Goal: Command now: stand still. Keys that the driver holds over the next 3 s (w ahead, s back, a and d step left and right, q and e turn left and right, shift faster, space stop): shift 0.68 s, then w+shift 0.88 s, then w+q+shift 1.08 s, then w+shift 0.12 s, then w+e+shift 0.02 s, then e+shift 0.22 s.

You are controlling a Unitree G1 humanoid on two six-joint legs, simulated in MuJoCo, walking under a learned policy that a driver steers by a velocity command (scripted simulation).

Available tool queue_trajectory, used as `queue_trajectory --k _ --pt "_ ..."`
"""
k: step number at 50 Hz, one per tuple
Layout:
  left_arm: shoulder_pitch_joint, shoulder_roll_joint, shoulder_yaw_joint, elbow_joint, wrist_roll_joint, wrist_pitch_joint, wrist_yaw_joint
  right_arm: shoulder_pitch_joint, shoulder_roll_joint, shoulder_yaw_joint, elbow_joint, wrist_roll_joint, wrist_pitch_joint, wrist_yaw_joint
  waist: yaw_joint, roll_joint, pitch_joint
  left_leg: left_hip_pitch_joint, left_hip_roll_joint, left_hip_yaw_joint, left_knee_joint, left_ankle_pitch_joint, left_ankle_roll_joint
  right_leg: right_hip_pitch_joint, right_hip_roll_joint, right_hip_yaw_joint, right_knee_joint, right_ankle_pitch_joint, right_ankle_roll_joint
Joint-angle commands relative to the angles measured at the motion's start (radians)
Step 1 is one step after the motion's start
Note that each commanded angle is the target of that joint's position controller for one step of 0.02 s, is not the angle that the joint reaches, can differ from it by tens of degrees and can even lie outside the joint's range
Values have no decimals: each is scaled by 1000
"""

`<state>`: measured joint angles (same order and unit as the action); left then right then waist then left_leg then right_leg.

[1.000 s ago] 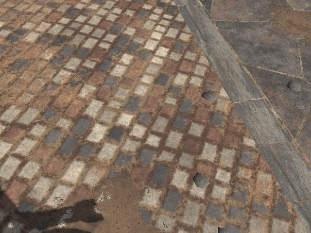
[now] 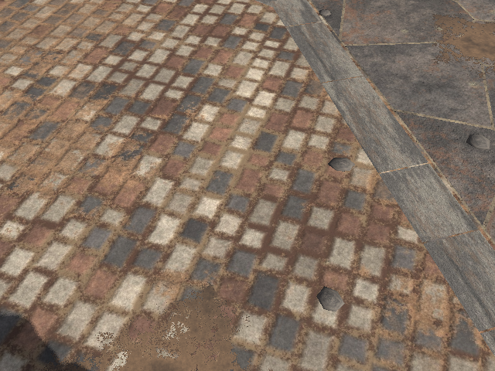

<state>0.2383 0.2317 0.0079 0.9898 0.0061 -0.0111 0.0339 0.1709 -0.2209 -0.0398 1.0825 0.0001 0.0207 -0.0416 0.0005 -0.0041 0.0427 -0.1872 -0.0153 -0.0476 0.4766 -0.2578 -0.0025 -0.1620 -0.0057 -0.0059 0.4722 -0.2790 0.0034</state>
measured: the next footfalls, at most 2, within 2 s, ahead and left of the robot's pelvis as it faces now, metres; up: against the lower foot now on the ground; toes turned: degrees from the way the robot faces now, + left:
right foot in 1.40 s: +0.55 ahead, -0.11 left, +0.00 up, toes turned -3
left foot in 1.92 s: +1.00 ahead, +0.10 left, +0.00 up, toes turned +13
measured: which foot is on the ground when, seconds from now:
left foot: down 0.00-1.00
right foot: down 0.00-0.96, up 0.98-1.00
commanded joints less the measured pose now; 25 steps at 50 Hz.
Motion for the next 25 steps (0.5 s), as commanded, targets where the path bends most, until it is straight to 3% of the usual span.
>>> queue_trajectory --k 1,25 --pt "32 103 17 -18 -1 -8 4 11 -107 -15 -14 0 -7 -3 -1 3 -10 18 28 -25 -70 175 21 -45 -25 24 -87 133 -9" --pt "95 69 8 55 -4 -5 6 64 -80 5 35 1 -11 -6 0 3 6 -3 24 -7 -73 157 15 -54 -16 24 -90 128 -17"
